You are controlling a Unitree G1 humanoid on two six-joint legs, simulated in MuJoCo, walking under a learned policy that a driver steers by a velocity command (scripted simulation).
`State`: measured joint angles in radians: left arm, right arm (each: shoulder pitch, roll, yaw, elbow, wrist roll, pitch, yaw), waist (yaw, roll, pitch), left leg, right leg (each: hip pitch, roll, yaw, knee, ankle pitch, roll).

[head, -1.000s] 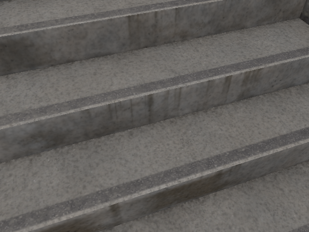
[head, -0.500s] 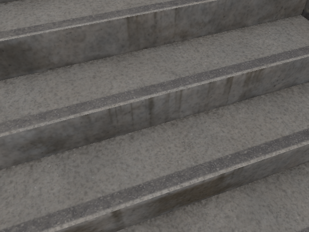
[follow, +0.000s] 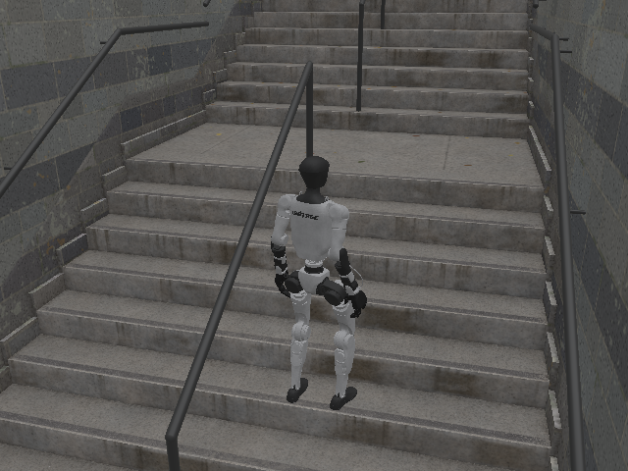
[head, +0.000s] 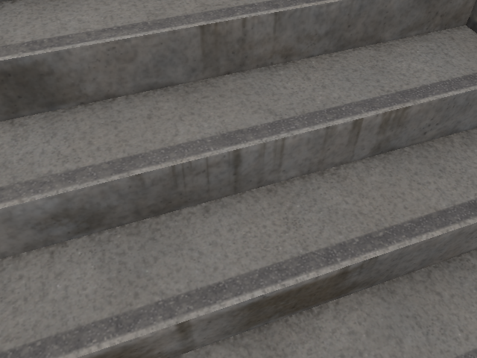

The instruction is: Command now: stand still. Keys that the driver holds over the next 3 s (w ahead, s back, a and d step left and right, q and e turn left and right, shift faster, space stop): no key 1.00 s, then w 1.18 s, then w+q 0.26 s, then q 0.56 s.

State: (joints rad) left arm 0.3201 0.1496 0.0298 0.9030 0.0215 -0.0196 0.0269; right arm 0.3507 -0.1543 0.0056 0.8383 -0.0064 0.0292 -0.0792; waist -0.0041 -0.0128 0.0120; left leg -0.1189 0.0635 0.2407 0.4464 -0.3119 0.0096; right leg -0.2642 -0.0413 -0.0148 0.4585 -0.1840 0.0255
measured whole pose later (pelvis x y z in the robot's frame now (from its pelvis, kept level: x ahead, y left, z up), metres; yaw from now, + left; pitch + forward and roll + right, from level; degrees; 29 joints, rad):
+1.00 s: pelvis +0.01 +0.01 +0.00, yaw -1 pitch +0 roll +0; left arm 0.35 0.15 0.02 0.97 0.02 -0.01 0.04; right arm 0.36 -0.14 0.02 0.92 0.00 0.02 -0.07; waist 0.00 -0.02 0.03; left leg -0.08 0.04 0.25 0.40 -0.31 0.02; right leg -0.25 -0.06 0.00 0.44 -0.18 0.04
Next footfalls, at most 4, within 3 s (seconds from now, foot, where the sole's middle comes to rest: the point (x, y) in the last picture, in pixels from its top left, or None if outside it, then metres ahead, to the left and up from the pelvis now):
1.34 right None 0.15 -0.13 -0.78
1.72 left None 0.36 0.06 -0.61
2.20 right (280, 231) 0.72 -0.08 -0.45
2.74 left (181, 129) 0.91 0.17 -0.28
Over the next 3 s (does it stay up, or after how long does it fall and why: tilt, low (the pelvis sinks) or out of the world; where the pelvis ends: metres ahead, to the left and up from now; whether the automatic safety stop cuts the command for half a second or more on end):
stays up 0.83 0.05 0.45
